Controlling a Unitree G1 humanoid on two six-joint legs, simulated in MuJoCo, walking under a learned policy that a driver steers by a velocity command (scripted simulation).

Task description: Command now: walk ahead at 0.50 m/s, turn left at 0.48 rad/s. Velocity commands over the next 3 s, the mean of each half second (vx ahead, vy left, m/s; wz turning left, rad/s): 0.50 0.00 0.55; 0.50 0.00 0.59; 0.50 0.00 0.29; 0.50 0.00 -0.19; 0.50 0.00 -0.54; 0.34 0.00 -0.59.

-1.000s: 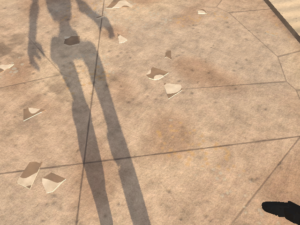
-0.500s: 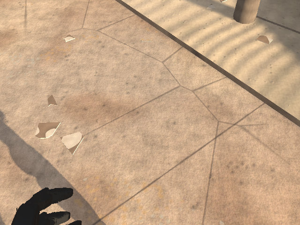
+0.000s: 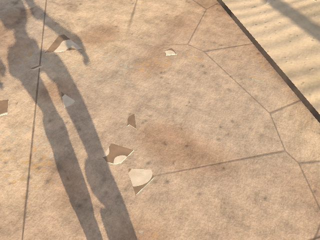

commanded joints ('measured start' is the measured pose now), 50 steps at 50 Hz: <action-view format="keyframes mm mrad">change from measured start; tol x32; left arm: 1 -39 152 30 -59 1 12 18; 20 -372 83 -15 -225 9 -57 -25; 27 72 243 46 -128 23 -62 -19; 50 -42 236 36 -48 -20 12 13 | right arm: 1 223 -181 -79 -16 4 -8 -2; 50 145 -167 -86 -209 4 15 5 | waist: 1 -164 -52 -116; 50 -150 -113 -82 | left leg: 1 375 -115 73 -49 -29 81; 3 914 262 -824 -292 -205 352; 10 392 105 -353 -384 191 232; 23 441 77 -423 -234 71 124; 29 -230 -48 -165 676 -340 -39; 50 305 -137 105 -62 -30 87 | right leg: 1 -122 -197 2 374 860 -95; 3 -761 74 178 1002 -177 10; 18 -563 6 249 236 491 28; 24 -342 13 256 106 358 -56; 28 225 -393 909 -20 -147 -277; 45 -34 -253 83 -145 507 -177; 50 -12 -238 -16 303 1083 -112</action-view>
